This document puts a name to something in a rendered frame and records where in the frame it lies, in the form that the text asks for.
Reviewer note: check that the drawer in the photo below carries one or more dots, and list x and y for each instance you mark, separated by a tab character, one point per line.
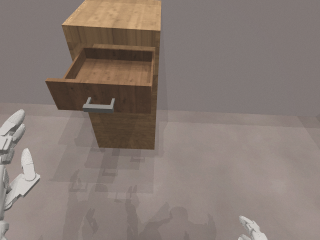
125	75

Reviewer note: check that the handle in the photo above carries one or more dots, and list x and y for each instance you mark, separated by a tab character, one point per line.
98	108

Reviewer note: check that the left robot forearm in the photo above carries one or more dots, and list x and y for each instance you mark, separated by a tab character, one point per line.
4	227

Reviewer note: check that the right robot hand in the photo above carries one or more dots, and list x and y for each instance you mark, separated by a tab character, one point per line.
252	229

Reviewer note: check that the left robot hand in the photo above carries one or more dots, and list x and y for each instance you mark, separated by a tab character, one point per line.
10	134

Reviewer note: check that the cabinet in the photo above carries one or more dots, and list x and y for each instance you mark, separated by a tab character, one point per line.
119	24

